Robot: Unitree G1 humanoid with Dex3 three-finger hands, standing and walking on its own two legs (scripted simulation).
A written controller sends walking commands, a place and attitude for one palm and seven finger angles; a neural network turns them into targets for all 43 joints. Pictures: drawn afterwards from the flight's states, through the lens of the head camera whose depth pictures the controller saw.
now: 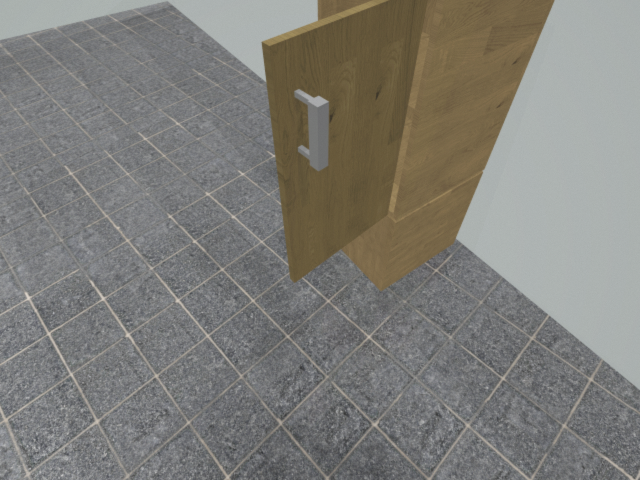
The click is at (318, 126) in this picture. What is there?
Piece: cupboard door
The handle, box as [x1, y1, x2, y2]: [294, 89, 328, 171]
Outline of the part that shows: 298,89 294,91 295,97 308,105 309,148 307,149 301,145 298,147 298,151 310,160 310,165 318,171 327,165 328,101 319,96 313,98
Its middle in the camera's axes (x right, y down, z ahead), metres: -0.02 -0.18 +0.64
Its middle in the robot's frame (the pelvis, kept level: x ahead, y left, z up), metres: +0.62 +0.05 +0.09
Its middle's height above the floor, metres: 0.88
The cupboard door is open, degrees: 97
